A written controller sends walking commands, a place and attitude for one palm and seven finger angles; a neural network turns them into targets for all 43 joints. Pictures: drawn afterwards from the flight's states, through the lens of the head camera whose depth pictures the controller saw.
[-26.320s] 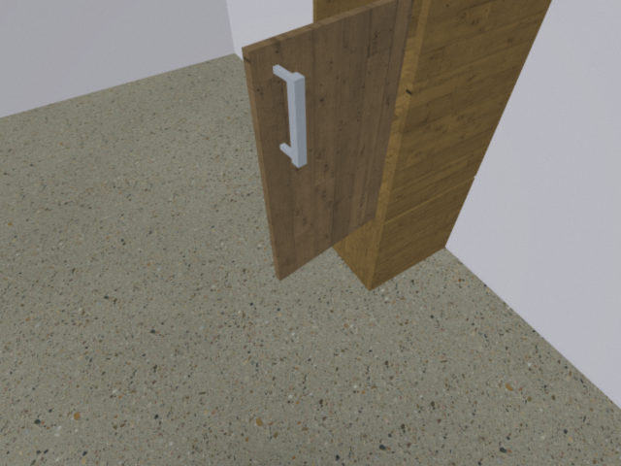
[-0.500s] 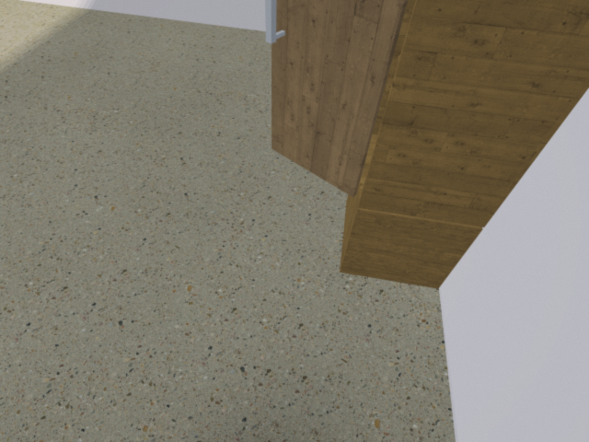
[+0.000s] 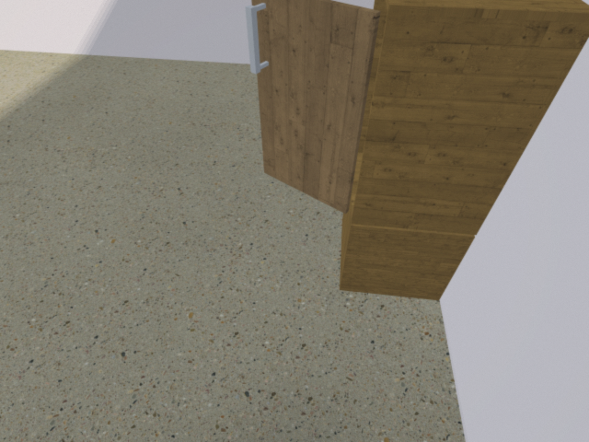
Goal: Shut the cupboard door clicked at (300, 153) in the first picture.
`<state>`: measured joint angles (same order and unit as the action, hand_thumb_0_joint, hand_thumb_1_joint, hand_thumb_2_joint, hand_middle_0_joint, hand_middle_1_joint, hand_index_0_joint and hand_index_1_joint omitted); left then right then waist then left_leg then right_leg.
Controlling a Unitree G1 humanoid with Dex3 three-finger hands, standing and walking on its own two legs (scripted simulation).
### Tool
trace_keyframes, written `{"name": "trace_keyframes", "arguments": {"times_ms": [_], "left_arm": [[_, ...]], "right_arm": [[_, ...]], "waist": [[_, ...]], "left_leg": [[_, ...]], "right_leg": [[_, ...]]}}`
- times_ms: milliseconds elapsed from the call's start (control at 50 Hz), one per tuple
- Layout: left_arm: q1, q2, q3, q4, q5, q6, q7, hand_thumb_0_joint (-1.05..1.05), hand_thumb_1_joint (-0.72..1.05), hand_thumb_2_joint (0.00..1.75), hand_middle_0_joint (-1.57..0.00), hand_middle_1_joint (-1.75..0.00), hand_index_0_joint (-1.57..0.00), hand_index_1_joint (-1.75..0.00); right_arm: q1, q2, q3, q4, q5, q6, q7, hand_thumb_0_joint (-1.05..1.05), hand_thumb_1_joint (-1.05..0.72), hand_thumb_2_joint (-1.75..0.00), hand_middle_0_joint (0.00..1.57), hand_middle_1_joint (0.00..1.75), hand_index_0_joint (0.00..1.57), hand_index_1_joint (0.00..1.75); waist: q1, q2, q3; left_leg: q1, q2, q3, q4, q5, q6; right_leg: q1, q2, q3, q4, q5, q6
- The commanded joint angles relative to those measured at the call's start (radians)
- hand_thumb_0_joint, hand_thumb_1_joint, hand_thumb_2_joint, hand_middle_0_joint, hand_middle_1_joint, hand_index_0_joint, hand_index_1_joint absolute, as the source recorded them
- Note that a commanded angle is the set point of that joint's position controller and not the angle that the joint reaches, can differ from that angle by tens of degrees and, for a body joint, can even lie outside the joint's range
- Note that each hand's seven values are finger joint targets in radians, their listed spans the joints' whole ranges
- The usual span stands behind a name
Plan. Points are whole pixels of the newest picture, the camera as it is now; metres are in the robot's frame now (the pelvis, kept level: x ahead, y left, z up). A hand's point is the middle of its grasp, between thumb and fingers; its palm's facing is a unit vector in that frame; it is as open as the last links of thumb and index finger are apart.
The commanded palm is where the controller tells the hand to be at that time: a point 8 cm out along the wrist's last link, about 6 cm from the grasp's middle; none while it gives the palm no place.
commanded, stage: let the arm hang, fingers relaxed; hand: left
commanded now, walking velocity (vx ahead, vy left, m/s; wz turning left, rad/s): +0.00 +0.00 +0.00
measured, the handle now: (258, 39) +1.02 +0.14 +0.13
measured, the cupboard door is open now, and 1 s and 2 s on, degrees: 60 60 60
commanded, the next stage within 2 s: look to check the result in 0.12 s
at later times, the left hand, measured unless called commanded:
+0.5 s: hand out of the picture +0.05 +0.21 -0.16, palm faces +0.00 -0.96 -0.29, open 7.4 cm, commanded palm none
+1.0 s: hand out of the picture +0.08 +0.19 -0.17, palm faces +0.05 -0.96 -0.28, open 7.4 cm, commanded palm none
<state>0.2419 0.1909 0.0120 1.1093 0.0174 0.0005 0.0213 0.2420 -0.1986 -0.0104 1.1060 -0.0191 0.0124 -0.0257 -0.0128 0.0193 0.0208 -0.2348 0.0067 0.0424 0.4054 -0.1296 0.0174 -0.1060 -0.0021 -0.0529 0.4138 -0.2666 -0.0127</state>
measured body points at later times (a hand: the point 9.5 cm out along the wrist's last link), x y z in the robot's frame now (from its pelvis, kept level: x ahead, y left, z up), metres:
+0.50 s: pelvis +0.02 -0.01 +0.00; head +0.04 -0.02 +0.45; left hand +0.05 +0.26 -0.14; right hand +0.06 -0.28 -0.15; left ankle +0.06 +0.11 -0.74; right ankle -0.02 -0.11 -0.74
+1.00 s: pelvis +0.04 -0.02 +0.00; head +0.06 -0.03 +0.45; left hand +0.08 +0.24 -0.15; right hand +0.09 -0.28 -0.16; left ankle +0.06 +0.11 -0.74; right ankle -0.02 -0.11 -0.74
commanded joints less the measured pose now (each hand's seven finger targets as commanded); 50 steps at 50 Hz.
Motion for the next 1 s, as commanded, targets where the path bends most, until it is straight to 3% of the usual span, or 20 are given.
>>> {"name": "trace_keyframes", "arguments": {"times_ms": [0, 60, 260, 660, 820, 880, 920, 940, 980], "left_arm": [[0.052, 0.150, 0.030, -0.025, -0.003, -0.011, 0.003, 0.00, 0.90, 0.90, -0.20, -0.30, -0.20, -0.30], [0.035, 0.166, 0.034, -0.031, -0.004, -0.017, 0.003, 0.00, 0.90, 0.90, -0.20, -0.30, -0.20, -0.30], [0.002, 0.192, 0.035, -0.026, -0.006, -0.023, 0.003, 0.00, 0.90, 0.90, -0.20, -0.30, -0.20, -0.30], [-0.029, 0.232, 0.033, -0.022, -0.006, -0.028, 0.005, 0.00, 0.90, 0.90, -0.20, -0.30, -0.20, -0.30], [-0.031, 0.229, 0.034, -0.030, -0.008, -0.027, 0.008, 0.00, 0.90, 0.90, -0.20, -0.30, -0.20, -0.30], [0.021, 0.171, 0.032, -0.032, -0.010, -0.007, 0.018, 0.00, 0.90, 0.90, -0.20, -0.30, -0.20, -0.30], [0.043, 0.192, 0.047, -0.046, -0.009, 0.001, 0.022, 0.00, 0.90, 0.90, -0.20, -0.30, -0.20, -0.30], [0.054, 0.200, 0.055, -0.056, -0.007, 0.004, 0.024, 0.00, 0.90, 0.90, -0.20, -0.30, -0.20, -0.30], [0.063, 0.209, 0.065, -0.080, -0.001, 0.008, 0.026, 0.00, 0.90, 0.90, -0.20, -0.30, -0.20, -0.30]], "right_arm": [[0.020, -0.135, -0.024, -0.036, 0.001, -0.014, -0.003, 0.00, -0.90, -0.90, 0.20, 0.30, 0.20, 0.30], [0.010, -0.155, -0.026, -0.040, 0.004, -0.020, -0.004, 0.00, -0.90, -0.90, 0.20, 0.30, 0.20, 0.30], [-0.027, -0.191, -0.025, -0.037, 0.007, -0.022, -0.006, 0.00, -0.90, -0.90, 0.20, 0.30, 0.20, 0.30], [-0.093, -0.229, -0.021, -0.039, 0.008, -0.021, -0.005, 0.00, -0.90, -0.90, 0.20, 0.30, 0.20, 0.30], [-0.093, -0.219, -0.021, -0.041, 0.005, -0.019, -0.005, 0.00, -0.90, -0.90, 0.20, 0.30, 0.20, 0.30], [-0.057, -0.137, -0.009, -0.047, 0.006, -0.001, -0.003, 0.00, -0.90, -0.90, 0.20, 0.30, 0.20, 0.30], [-0.055, -0.135, -0.015, -0.063, 0.005, 0.008, -0.003, 0.00, -0.90, -0.90, 0.20, 0.30, 0.20, 0.30], [-0.059, -0.131, -0.019, -0.077, 0.006, 0.013, -0.002, 0.00, -0.90, -0.90, 0.20, 0.30, 0.20, 0.30], [-0.078, -0.119, -0.032, -0.109, 0.003, 0.026, 0.000, 0.00, -0.90, -0.90, 0.20, 0.30, 0.20, 0.30]], "waist": [[0.008, 0.004, 0.072], [0.010, -0.001, 0.042], [0.006, -0.015, 0.000], [0.008, -0.035, -0.010], [0.007, -0.025, -0.011], [0.015, -0.033, -0.014], [0.026, -0.059, -0.003], [0.032, -0.101, 0.004], [0.043, -0.179, 0.045]], "left_leg": [[0.030, 0.091, -0.121, -0.089, -0.072, 0.010], [0.047, 0.099, -0.122, -0.078, 0.006, 0.012], [0.099, 0.109, -0.113, -0.067, 0.091, 0.011], [0.143, 0.117, -0.100, -0.066, 0.160, 0.007], [0.131, 0.111, -0.094, -0.051, 0.184, 0.000], [0.066, 0.094, -0.084, 0.011, 0.218, -0.013], [-0.011, 0.068, -0.072, 0.084, 0.204, -0.017], [-0.054, 0.047, -0.055, 0.152, 0.135, -0.022], [-0.170, 0.020, -0.032, 0.364, -0.240, -0.030]], "right_leg": [[-0.127, -0.099, 0.104, -0.127, -0.038, -0.041], [-0.092, -0.099, 0.099, -0.121, 0.027, -0.041], [-0.048, -0.107, 0.104, -0.137, 0.119, -0.040], [-0.010, -0.120, 0.100, -0.152, 0.264, -0.032], [0.019, -0.130, 0.092, -0.138, 0.336, -0.027], [0.047, -0.151, 0.056, -0.071, 0.377, -0.020], [0.072, -0.185, 0.056, -0.039, 0.434, -0.044], [0.078, -0.221, 0.070, -0.036, 0.473, -0.070], [0.076, -0.323, 0.106, -0.043, 0.595, -0.152]]}}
